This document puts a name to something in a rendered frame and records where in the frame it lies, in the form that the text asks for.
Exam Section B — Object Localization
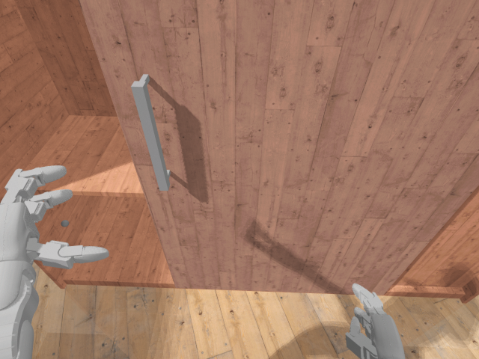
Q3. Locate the robot right hand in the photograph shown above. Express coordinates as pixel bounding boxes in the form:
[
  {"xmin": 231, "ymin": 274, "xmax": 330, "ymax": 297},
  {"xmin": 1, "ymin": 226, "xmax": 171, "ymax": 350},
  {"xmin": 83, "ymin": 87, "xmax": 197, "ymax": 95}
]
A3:
[{"xmin": 346, "ymin": 283, "xmax": 405, "ymax": 359}]

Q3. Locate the handle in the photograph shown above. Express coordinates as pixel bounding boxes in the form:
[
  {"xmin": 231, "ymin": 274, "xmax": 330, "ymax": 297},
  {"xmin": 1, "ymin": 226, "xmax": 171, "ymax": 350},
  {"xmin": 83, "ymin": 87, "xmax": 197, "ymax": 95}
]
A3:
[{"xmin": 131, "ymin": 74, "xmax": 171, "ymax": 191}]

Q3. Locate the left robot forearm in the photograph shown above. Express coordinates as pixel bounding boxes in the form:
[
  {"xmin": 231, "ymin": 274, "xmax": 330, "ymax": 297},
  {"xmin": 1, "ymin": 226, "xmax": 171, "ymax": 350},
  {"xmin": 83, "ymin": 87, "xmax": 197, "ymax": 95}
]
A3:
[{"xmin": 0, "ymin": 260, "xmax": 39, "ymax": 359}]

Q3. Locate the robot left hand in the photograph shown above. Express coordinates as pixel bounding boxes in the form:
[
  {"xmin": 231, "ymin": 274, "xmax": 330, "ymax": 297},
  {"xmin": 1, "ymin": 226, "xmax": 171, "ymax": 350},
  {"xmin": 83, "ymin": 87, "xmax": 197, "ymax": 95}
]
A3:
[{"xmin": 0, "ymin": 165, "xmax": 109, "ymax": 269}]

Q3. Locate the wardrobe door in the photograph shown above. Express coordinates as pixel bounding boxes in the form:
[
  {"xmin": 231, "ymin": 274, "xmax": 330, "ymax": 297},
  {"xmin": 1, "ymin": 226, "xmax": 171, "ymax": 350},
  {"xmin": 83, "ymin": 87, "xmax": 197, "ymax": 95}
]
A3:
[
  {"xmin": 392, "ymin": 186, "xmax": 479, "ymax": 287},
  {"xmin": 78, "ymin": 0, "xmax": 479, "ymax": 295}
]

